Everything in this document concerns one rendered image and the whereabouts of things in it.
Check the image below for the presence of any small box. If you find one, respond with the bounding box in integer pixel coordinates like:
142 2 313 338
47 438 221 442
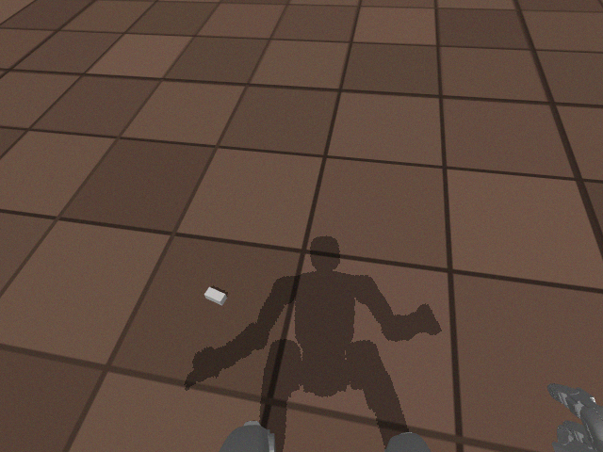
204 287 227 306

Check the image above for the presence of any right robot hand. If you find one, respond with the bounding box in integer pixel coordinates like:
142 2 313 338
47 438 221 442
547 383 603 452

